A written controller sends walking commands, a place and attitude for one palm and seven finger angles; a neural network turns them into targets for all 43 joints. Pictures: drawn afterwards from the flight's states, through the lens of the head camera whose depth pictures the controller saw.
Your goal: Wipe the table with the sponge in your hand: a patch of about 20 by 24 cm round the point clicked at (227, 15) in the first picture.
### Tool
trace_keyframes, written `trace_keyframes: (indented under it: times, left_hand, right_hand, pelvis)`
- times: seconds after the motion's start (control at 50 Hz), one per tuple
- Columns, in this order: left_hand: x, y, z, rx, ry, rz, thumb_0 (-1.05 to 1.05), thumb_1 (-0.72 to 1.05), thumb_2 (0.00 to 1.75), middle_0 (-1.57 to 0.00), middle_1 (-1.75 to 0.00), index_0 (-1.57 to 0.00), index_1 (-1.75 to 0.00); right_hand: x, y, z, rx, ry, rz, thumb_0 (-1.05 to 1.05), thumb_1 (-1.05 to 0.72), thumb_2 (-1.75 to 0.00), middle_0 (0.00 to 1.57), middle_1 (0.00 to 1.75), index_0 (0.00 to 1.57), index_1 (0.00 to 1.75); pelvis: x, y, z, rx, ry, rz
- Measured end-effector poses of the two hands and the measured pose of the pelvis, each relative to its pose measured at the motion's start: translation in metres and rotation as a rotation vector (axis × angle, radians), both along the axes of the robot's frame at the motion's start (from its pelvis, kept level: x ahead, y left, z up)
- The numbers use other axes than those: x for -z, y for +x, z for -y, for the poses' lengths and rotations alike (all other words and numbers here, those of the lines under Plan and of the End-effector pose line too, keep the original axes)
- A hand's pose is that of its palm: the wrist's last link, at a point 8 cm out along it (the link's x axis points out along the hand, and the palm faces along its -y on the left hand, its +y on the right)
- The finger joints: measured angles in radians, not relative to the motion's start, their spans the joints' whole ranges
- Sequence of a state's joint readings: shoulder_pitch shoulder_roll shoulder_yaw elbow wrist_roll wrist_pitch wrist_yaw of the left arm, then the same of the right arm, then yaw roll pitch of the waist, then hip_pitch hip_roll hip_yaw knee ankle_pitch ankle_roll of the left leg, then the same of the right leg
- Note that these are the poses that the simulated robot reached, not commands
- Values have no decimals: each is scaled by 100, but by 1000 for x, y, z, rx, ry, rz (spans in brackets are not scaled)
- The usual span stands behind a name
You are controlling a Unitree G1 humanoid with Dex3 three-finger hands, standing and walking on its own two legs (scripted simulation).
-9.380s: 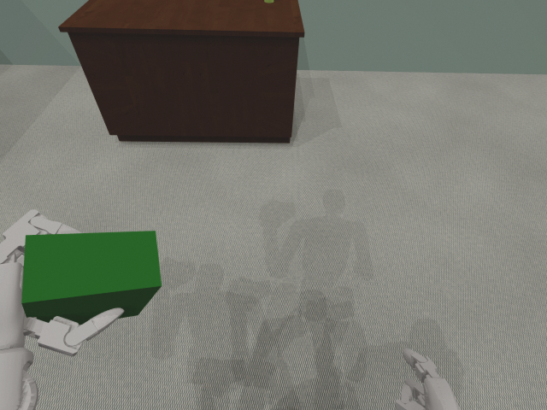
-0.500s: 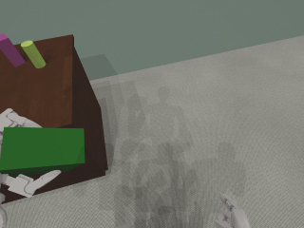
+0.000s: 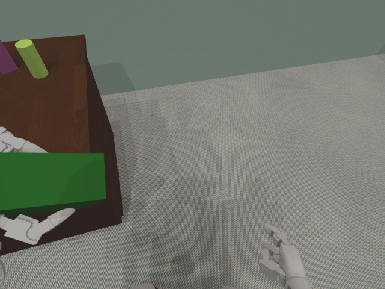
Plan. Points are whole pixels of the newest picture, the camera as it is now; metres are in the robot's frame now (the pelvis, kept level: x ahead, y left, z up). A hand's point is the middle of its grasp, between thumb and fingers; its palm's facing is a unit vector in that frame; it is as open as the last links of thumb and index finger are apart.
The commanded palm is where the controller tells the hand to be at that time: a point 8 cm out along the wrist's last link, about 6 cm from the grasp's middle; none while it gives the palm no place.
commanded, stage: come to a stop and stand still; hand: left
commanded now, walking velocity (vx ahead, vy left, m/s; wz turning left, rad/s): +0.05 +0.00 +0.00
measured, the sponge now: (64, 186) +0.23 +0.21 +0.16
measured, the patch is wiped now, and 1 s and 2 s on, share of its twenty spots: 0.00 0.00 0.00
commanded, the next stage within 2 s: none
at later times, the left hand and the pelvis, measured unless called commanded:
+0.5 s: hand (33, 259) +0.13 +0.20 +0.17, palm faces +0.42 -0.81 -0.40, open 10.5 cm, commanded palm +0.09 +0.24 +0.18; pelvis -0.07 -0.04 +0.00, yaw +1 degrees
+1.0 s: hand out of the picture +0.08 +0.19 +0.16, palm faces +0.41 -0.80 -0.43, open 10.5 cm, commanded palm +0.03 +0.24 +0.18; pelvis -0.12 -0.05 +0.00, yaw +2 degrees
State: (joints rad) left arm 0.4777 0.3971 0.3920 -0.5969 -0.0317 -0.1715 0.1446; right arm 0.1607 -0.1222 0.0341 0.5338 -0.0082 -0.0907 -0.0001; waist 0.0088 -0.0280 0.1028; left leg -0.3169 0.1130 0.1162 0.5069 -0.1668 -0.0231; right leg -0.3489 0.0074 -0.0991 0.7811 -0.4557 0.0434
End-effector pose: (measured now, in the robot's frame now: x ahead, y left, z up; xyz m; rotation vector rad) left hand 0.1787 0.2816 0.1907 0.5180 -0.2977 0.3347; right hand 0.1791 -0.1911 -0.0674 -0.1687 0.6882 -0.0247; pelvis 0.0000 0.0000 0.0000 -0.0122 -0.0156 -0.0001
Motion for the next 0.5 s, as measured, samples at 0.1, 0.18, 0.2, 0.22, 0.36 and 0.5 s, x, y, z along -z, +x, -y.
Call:
trace_keyframes:
  times: [0.1, 0.18, 0.2, 0.22, 0.36, 0.5]
  left_hand:
    - [0, -20, 27, 20, 25, -32, -1, -52, 101, -68, -138, -68, -137]
    - [2, -34, 38, -9, 17, -64, -1, -52, 101, -68, -137, -68, -137]
    - [3, -37, 39, -19, 8, -72, -1, -52, 101, -68, -137, -68, -137]
    - [4, -39, 40, -28, -1, -80, -1, -52, 101, -68, -137, -68, -137]
    - [8, -59, 44, -49, -34, -62, -1, -52, 101, -68, -137, -68, -137]
    - [8, -87, 39, -49, -40, -9, -1, -52, 101, -68, -137, -68, -137]
  right_hand:
    - [15, -19, 7, -13, 48, -6, 1, -90, -90, 21, 30, 21, 30]
    - [28, -42, 30, 14, 40, -66, 1, -90, -90, 21, 30, 21, 30]
    - [29, -48, 37, 24, 29, -81, 1, -90, -90, 21, 30, 21, 30]
    - [29, -54, 44, 35, 17, -94, 1, -90, -90, 21, 30, 21, 30]
    - [20, -86, 84, 92, -91, -124, 1, -90, -90, 20, 30, 20, 30]
    - [5, -101, 92, 98, -141, -81, 1, -91, -90, 20, 30, 20, 30]
  pelvis:
    - [6, -15, 16, 4, 5, 7]
    - [5, -26, 28, -2, 15, 19]
    - [4, -28, 30, 0, 24, 17]
    - [2, -30, 32, 2, 30, 15]
    - [-2, -47, 39, -22, 38, 2]
    - [-2, -67, 39, -16, 23, 18]
